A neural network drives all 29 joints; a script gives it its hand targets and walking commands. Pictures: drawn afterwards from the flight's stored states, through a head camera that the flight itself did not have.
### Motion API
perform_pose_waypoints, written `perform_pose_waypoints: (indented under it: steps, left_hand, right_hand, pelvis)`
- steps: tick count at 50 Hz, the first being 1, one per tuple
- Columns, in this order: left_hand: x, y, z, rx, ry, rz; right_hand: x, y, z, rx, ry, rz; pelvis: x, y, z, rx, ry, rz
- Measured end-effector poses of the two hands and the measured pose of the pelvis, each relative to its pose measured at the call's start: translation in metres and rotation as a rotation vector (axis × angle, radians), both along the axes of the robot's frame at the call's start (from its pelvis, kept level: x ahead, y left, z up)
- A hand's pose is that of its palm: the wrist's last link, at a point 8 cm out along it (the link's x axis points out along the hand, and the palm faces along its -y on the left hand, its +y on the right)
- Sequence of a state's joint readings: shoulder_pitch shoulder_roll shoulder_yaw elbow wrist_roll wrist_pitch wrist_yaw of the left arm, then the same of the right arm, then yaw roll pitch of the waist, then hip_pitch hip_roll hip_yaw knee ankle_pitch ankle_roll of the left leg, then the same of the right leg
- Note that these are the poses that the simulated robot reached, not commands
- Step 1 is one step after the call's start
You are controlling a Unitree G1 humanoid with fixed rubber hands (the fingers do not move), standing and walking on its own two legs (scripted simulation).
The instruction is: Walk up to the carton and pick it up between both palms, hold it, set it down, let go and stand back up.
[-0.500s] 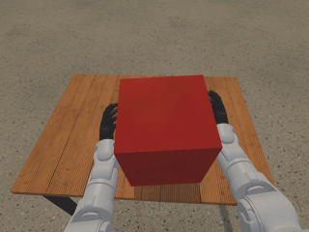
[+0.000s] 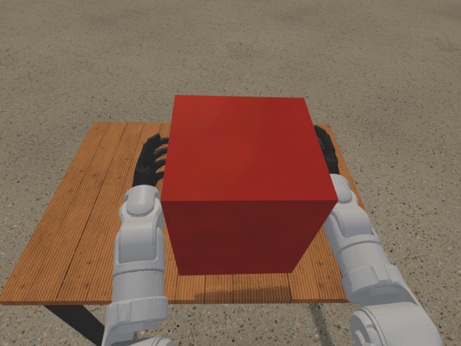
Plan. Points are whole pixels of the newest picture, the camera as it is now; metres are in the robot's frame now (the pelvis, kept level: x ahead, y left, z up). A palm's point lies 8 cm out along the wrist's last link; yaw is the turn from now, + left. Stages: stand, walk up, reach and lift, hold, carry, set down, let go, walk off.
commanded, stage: reach and lift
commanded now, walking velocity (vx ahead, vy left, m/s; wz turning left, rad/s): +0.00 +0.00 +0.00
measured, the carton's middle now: (238, 191) +0.35 -0.01 +0.10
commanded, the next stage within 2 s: hold in 1.12 s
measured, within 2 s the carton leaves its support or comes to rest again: neither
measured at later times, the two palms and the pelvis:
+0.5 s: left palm (150, 171) +0.35 +0.13 +0.15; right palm (335, 167) +0.35 -0.17 +0.14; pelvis -0.01 +0.00 +0.00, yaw -1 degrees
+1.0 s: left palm (135, 164) +0.35 +0.15 +0.17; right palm (327, 155) +0.36 -0.15 +0.17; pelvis -0.01 +0.00 +0.00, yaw +1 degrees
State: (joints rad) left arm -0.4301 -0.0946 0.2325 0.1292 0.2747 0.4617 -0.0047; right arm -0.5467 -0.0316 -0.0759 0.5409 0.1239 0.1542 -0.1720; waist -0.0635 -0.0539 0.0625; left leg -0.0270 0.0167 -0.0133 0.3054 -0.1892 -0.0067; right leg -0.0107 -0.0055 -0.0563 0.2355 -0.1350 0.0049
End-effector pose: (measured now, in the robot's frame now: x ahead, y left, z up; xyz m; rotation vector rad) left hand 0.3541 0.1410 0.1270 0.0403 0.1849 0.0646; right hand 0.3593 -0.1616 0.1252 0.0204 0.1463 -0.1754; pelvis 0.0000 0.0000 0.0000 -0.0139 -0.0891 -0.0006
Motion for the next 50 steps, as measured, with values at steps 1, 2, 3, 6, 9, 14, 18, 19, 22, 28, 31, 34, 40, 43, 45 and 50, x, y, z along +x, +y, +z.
perform_pose_waypoints:
  steps: [1,2,3,6,9,14,18,19,22,28,31,34,40,43,45,50]
  left_hand:
    - [-0.001,0.001,0.001,0.000,-0.003,-0.001]
    - [-0.002,0.002,0.003,0.000,-0.007,-0.002]
    - [-0.002,0.003,0.005,-0.001,-0.010,-0.003]
    - [-0.002,0.004,0.010,0.000,-0.017,-0.010]
    - [0.000,0.002,0.015,0.004,-0.016,-0.016]
    - [0.003,-0.003,0.021,0.011,-0.011,-0.027]
    - [0.003,-0.007,0.023,0.015,-0.009,-0.033]
    - [0.003,-0.008,0.023,0.015,-0.009,-0.033]
    - [0.002,-0.010,0.025,0.015,-0.010,-0.032]
    - [-0.001,-0.009,0.029,0.012,-0.008,-0.028]
    - [-0.002,-0.006,0.031,0.008,-0.006,-0.024]
    - [-0.003,-0.003,0.035,0.003,-0.011,-0.019]
    - [-0.002,0.003,0.041,0.000,-0.014,-0.018]
    - [-0.002,0.006,0.044,0.001,-0.017,-0.015]
    - [-0.002,0.007,0.044,0.002,-0.018,-0.014]
    - [-0.003,0.008,0.046,0.002,-0.021,-0.014]
  right_hand:
    - [-0.001,0.001,0.001,0.003,-0.004,-0.001]
    - [-0.002,0.002,0.002,0.005,-0.008,-0.002]
    - [-0.003,0.003,0.004,0.006,-0.012,-0.004]
    - [-0.004,0.004,0.008,0.003,-0.018,-0.010]
    - [-0.005,0.002,0.012,-0.001,-0.019,-0.017]
    - [-0.005,-0.002,0.014,-0.008,-0.015,-0.021]
    - [-0.007,-0.007,0.015,-0.007,-0.014,-0.026]
    - [-0.007,-0.007,0.015,-0.006,-0.014,-0.026]
    - [-0.008,-0.009,0.016,-0.001,-0.017,-0.026]
    - [-0.009,-0.009,0.022,0.012,-0.026,-0.020]
    - [-0.008,-0.007,0.026,0.011,-0.030,-0.015]
    - [-0.007,-0.004,0.031,0.011,-0.038,-0.010]
    - [-0.003,0.002,0.038,0.005,-0.042,0.001]
    - [-0.002,0.005,0.039,0.005,-0.045,0.004]
    - [-0.002,0.006,0.040,0.005,-0.047,0.006]
    - [-0.003,0.007,0.041,0.010,-0.051,0.005]
  pelvis:
    - [0.000,0.001,0.000,0.000,-0.003,0.001]
    - [-0.001,0.002,0.000,-0.001,-0.005,0.003]
    - [-0.001,0.003,0.000,-0.001,-0.007,0.003]
    - [-0.003,0.006,0.000,0.000,-0.012,0.002]
    - [-0.003,0.008,0.000,0.001,-0.017,-0.003]
    - [-0.004,0.010,0.000,0.001,-0.028,-0.013]
    - [-0.004,0.008,0.000,-0.001,-0.037,-0.016]
    - [-0.005,0.008,0.000,-0.001,-0.039,-0.016]
    - [-0.006,0.006,-0.001,-0.002,-0.043,-0.015]
    - [-0.010,0.001,-0.001,-0.002,-0.051,-0.009]
    - [-0.011,-0.001,-0.001,0.000,-0.052,-0.004]
    - [-0.012,-0.002,-0.001,0.001,-0.052,0.001]
    - [-0.012,-0.002,0.000,0.003,-0.056,0.009]
    - [-0.011,-0.001,0.000,0.003,-0.058,0.011]
    - [-0.010,0.000,0.000,0.002,-0.060,0.012]
    - [-0.009,0.002,-0.001,0.000,-0.064,0.012]
